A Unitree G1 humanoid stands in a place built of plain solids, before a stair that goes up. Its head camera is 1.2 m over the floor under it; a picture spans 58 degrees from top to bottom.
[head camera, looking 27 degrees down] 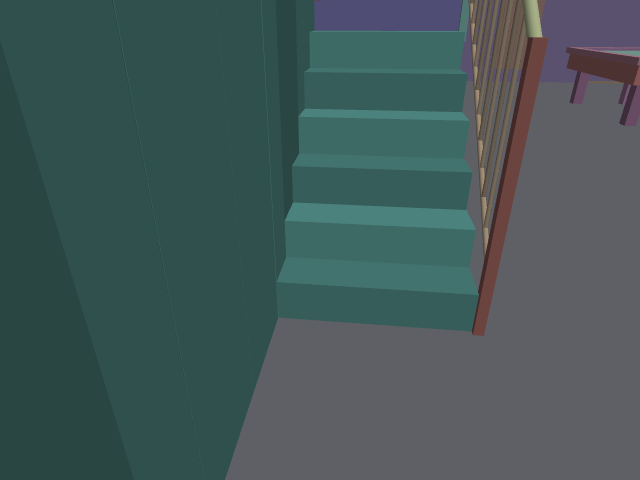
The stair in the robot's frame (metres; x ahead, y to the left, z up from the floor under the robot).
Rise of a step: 0.19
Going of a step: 0.22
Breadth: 0.85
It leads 7 degrees to the right of straight ahead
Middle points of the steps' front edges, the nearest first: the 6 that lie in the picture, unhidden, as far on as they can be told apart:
1.53 -0.24 0.19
1.75 -0.26 0.38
1.98 -0.29 0.57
2.20 -0.31 0.76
2.42 -0.34 0.95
2.64 -0.36 1.14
